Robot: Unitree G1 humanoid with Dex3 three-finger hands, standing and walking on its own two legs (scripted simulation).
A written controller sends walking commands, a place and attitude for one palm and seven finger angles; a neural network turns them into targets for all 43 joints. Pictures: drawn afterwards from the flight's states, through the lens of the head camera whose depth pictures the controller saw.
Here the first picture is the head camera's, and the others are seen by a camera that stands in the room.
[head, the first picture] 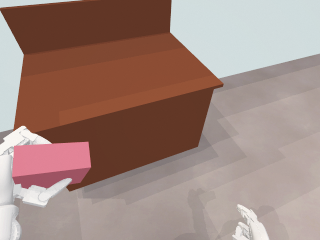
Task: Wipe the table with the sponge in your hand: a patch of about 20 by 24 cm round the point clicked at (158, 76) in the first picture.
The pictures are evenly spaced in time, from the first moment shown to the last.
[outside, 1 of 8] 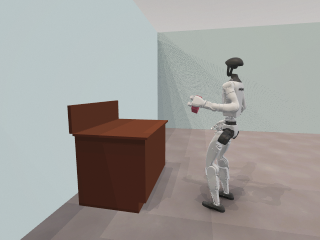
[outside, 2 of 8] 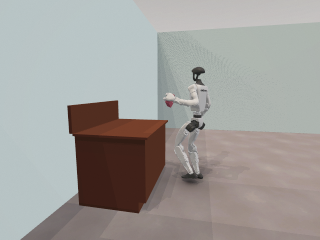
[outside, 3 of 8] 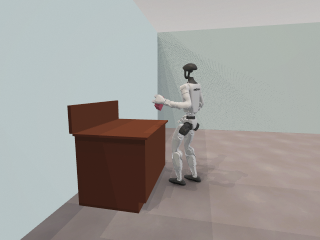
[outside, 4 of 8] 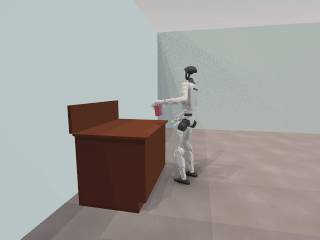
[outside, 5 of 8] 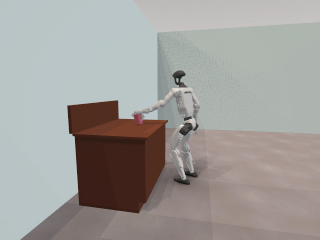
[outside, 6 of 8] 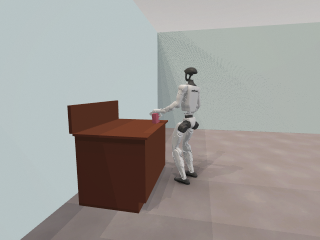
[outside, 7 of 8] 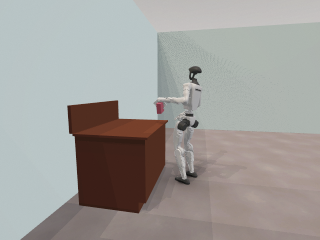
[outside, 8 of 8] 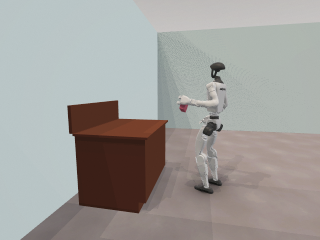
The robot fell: no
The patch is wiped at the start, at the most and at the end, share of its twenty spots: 0.00 1.00 1.00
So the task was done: yes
